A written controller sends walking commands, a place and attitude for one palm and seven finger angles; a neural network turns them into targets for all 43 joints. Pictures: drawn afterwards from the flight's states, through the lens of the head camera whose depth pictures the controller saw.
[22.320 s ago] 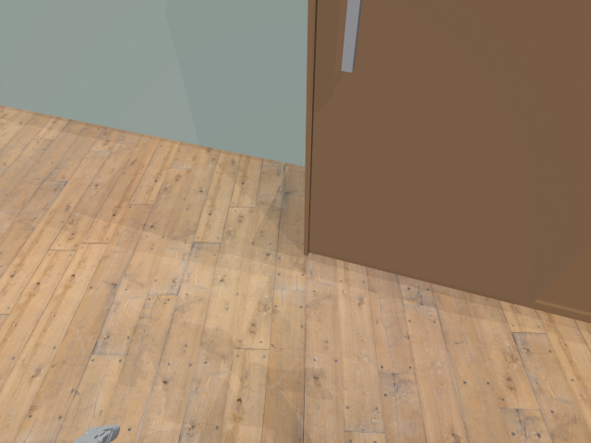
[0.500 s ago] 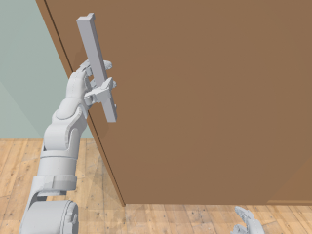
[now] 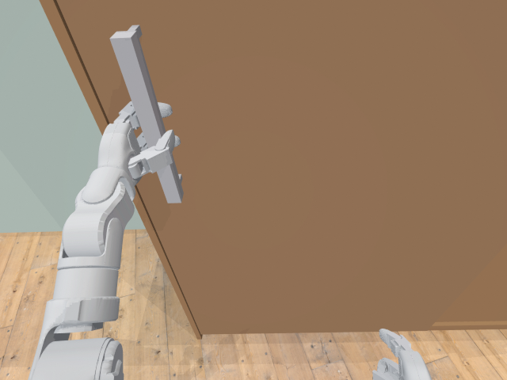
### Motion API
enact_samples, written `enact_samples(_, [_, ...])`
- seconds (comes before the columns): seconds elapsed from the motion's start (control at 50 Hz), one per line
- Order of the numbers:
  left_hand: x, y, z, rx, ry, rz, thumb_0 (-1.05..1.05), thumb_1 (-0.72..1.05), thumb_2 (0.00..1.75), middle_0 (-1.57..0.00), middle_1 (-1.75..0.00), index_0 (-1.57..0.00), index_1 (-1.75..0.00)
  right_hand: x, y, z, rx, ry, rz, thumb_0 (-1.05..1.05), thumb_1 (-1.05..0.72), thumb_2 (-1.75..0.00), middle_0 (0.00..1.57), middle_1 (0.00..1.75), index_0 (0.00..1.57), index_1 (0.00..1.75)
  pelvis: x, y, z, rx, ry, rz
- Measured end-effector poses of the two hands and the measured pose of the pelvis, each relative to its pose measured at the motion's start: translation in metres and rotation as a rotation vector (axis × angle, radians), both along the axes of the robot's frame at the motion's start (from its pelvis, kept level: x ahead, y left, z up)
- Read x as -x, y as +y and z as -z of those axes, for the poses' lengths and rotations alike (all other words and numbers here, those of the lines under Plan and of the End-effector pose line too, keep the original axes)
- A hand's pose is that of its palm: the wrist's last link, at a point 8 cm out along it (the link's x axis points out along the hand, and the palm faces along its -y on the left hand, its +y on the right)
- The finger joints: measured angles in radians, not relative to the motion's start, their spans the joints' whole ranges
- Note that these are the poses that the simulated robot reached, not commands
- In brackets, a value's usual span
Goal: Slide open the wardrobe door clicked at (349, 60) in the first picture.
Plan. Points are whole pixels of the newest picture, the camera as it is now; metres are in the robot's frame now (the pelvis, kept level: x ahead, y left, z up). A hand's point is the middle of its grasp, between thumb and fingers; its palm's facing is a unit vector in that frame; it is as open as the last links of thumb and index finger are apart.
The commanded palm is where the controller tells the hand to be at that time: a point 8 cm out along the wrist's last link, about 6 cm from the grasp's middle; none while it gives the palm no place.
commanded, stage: grip the handle and tug to test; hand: left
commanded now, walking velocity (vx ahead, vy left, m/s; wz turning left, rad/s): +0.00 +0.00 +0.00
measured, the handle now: (158, 126) +0.44 +0.16 +0.22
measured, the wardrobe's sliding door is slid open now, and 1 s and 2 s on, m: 0.00 0.00 0.11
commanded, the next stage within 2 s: tug the door sideways, standing still in 0.22 s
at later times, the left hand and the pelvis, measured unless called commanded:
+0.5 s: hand (165, 150) +0.39 +0.14 +0.21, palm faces +0.05 -1.00 -0.01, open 6.3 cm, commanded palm +0.36 +0.17 +0.21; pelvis +0.05 +0.00 +0.00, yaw -2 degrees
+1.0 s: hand (173, 151) +0.40 +0.13 +0.20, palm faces +0.22 -0.97 -0.08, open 6.4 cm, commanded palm +0.37 +0.14 +0.21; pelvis +0.03 -0.02 -0.02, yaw +2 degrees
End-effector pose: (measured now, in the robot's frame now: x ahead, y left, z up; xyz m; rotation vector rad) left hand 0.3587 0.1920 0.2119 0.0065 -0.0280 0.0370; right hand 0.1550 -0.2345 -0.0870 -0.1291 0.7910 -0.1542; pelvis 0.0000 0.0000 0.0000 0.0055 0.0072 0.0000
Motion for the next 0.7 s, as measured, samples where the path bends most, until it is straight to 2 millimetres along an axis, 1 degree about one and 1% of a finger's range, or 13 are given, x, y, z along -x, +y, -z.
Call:
enact_samples(0.12, [0.000,0.000,0.001,-0.006,-0.010,0.013,-0.01,0.72,0.76,-0.28,-1.34,-0.24,-1.30,-0.006,-0.001,-0.003,-0.012,-0.012,0.013,0.01,-0.91,-0.90,0.20,0.30,0.20,0.30,-0.008,0.000,0.000,-0.004,0.011,0.020])
enact_samples(0.24, [0.000,0.001,0.001,-0.018,-0.024,0.026,-0.01,0.73,0.75,-0.28,-1.34,-0.22,-1.29,-0.018,-0.004,-0.006,-0.025,-0.031,0.036,0.01,-0.91,-0.90,0.20,0.30,0.20,0.30,-0.021,0.000,-0.001,-0.010,0.031,0.054])
enact_samples(0.38, [0.000,0.001,0.001,-0.029,-0.030,0.025,-0.02,0.72,0.76,-0.29,-1.33,-0.22,-1.29,-0.038,-0.009,-0.007,-0.025,-0.039,0.045,0.01,-0.91,-0.90,0.20,0.30,0.20,0.30,-0.041,-0.002,-0.001,-0.013,0.051,0.087])
enact_samples(0.46, [-0.002,0.000,0.002,-0.017,-0.033,0.005,-0.02,0.69,0.79,-0.32,-1.34,-0.26,-1.30,-0.056,-0.009,-0.001,0.009,-0.023,-0.006,0.01,-0.91,-0.90,0.20,0.30,0.20,0.30,-0.048,-0.003,0.002,-0.010,0.049,0.057])
enact_samples(0.56, [-0.003,-0.001,0.001,-0.008,-0.028,-0.040,-0.01,0.67,0.82,-0.36,-1.37,-0.32,-1.35,-0.080,0.001,0.005,0.029,-0.008,-0.084,0.01,-0.91,-0.90,0.20,0.30,0.20,0.30,-0.049,-0.003,0.004,-0.007,0.048,0.006])
enact_samples(0.7, [-0.002,-0.004,0.000,-0.021,-0.003,-0.077,0.00,0.68,0.84,-0.36,-1.38,-0.31,-1.39,-0.104,0.031,-0.004,-0.008,-0.053,-0.172,0.01,-0.91,-0.90,0.20,0.30,0.20,0.30,-0.050,-0.004,-0.002,-0.005,0.031,-0.051])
